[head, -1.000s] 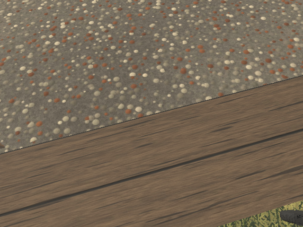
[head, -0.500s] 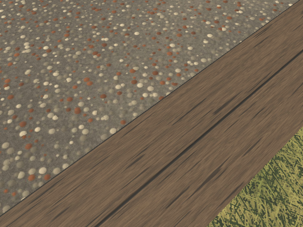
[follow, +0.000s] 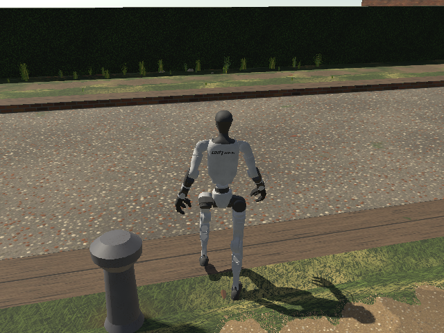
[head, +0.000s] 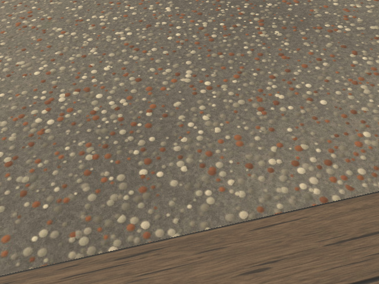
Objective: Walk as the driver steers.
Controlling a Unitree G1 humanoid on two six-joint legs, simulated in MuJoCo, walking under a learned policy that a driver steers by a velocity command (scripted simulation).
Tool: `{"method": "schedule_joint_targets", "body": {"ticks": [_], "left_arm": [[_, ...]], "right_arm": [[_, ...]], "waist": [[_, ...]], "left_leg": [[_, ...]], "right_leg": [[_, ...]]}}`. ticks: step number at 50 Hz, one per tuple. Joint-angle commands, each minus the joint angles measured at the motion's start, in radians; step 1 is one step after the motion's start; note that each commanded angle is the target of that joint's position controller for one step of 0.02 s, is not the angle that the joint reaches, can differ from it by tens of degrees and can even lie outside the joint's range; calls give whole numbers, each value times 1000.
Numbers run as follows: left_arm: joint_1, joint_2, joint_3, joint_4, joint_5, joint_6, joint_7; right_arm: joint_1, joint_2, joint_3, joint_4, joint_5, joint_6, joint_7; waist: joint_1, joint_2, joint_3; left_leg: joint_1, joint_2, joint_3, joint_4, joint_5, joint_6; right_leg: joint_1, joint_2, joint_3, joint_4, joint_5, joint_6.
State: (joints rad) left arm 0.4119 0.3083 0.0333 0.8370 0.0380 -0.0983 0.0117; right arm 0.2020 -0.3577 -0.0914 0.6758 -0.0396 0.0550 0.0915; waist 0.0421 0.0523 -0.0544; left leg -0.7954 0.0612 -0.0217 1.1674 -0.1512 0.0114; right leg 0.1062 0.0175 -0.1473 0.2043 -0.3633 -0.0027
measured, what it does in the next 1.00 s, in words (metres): goes down: left foot, then right foot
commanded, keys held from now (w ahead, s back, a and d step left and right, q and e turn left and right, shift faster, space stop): w+q+shift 0.22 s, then w+shift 0.14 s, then w+e+shift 0.56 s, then e+shift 0.08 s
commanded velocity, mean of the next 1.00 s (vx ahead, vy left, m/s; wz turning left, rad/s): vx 0.94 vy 0.00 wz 0.01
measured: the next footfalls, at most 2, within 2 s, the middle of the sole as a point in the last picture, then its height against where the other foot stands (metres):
left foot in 0.18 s outside the picture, level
right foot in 0.60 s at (175, 233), level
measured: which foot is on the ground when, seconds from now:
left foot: up 0.00-0.16, down 0.18-0.60, up 0.62-0.94, down 0.96-1.00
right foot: down 0.00-0.18, up 0.20-0.58, down 0.60-0.92, up 0.94-1.00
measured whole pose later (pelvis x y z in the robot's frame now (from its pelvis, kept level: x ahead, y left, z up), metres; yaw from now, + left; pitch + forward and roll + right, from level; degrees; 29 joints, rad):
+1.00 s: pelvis +0.87 +0.32 -0.13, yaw +0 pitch +1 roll -1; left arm 0.42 0.35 0.11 0.93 -0.02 -0.04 0.04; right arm 0.05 -0.27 -0.01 0.69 -0.09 -0.14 0.03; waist 0.08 0.02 -0.02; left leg -0.14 0.05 0.00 0.35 -0.16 -0.03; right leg -0.42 0.08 0.12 1.40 -0.63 -0.12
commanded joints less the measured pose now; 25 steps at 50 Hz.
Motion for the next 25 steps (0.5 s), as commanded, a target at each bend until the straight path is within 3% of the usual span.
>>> {"method": "schedule_joint_targets", "body": {"ticks": [1,3,5,6,7,8,9,10,11,12,13,14,15,16,18,19,21,22,23,24,25], "left_arm": [[14,98,20,-20,6,-21,3],[51,100,19,3,7,-22,9],[37,125,18,4,14,-19,17],[45,157,25,5,15,-11,26],[20,203,39,-3,19,4,31],[-22,236,51,-26,13,12,26],[-48,208,48,-39,11,9,9],[-60,35,1,-127,2,-10,-20],[-158,130,14,-209,2,-36,-23],[-216,130,9,-220,-7,-47,-20],[-166,108,-2,-199,-10,-50,-12],[-149,92,-6,-187,3,-35,-10],[-100,71,-13,-168,20,-10,-14],[-76,56,-18,-168,27,17,-20],[-156,32,-27,-201,34,46,-30],[-220,30,-32,-221,25,46,-36],[-284,5,-44,-220,6,35,-47],[-339,1,-45,-225,-3,31,-59],[-338,-20,-49,-211,-7,34,-67],[-215,9,-27,-149,-23,32,-66],[-119,49,-8,-107,-35,31,-63]], "right_arm": [[-217,-13,22,-146,-2,-23,14],[-278,6,41,-179,-2,-26,18],[-257,22,55,-187,10,-27,7],[-191,5,50,-174,12,-28,0],[-33,-30,33,-138,17,-34,-8],[189,-84,3,-78,24,-43,-20],[348,-158,-34,-13,22,-47,-44],[235,-276,-59,-21,24,-29,-67],[263,-294,-71,-65,29,-23,-70],[261,-250,-60,-32,24,-30,-85],[255,-182,-42,-5,17,-43,-97],[213,-133,-25,0,15,-61,-102],[157,-95,-7,-6,15,-74,-105],[152,-67,8,-6,18,-91,-102],[183,-47,20,26,36,-125,-93],[187,-49,21,35,37,-136,-87],[204,-35,28,52,49,-157,-75],[227,-41,30,59,62,-167,-72],[252,-75,22,77,67,-174,-71],[200,-106,17,70,52,-182,-68],[157,-120,15,61,50,-188,-72]], "waist": [[32,-126,244],[42,-121,254],[-6,-134,181],[-52,-169,121],[-144,-201,30],[-251,-216,-90],[-308,-119,-156],[-166,202,-163],[-225,67,-302],[-206,-8,-181],[-136,-90,-37],[-84,-138,15],[-25,-148,61],[1,-108,83],[7,-78,156],[-4,-68,188],[-33,-54,202],[-63,-71,200],[-75,-41,155],[-29,-10,71],[27,14,18]], "left_leg": [[-247,32,59,-99,-2,41],[-203,20,143,-182,-51,85],[59,-67,260,-292,-100,149],[186,-119,286,-302,-143,170],[368,-162,269,-306,-209,196],[655,-189,200,-348,-226,233],[963,-146,31,-487,-226,269],[1183,114,-499,-685,-412,356],[1265,196,-813,-834,-400,436],[1182,209,-740,-881,-306,403],[984,190,-625,-885,-188,366],[818,141,-509,-879,-126,331],[684,81,-406,-895,-107,309],[583,62,-371,-912,-77,314],[476,7,-271,-966,2,302],[446,-31,-193,-998,104,275],[448,-92,-62,-998,377,205],[454,-85,-47,-1027,477,169],[492,-50,-43,-1063,592,152],[554,-33,9,-1001,766,113],[561,-46,77,-957,824,82]], "right_leg": [[22,-274,85,-117,229,-84],[51,-268,4,-87,460,-68],[16,-248,-104,45,1115,-35],[16,-266,-111,165,1405,-34],[-17,-294,-106,375,1559,-43],[-140,-306,-74,634,1510,-56],[-385,-223,-64,986,977,-28],[-841,-5,-9,1393,-58,24],[-991,12,223,1489,22,15],[-1042,-52,241,1445,89,5],[-993,-98,214,1359,103,2],[-913,-138,207,1271,84,4],[-848,-156,207,1227,60,6],[-810,-168,204,1180,33,13],[-828,-178,157,1034,35,22],[-812,-173,119,911,130,16],[-717,-143,55,673,366,-16],[-652,-119,27,540,484,-37],[-560,-79,2,540,570,-59],[-453,-48,14,612,694,-100],[-328,-10,23,591,699,-117]]}}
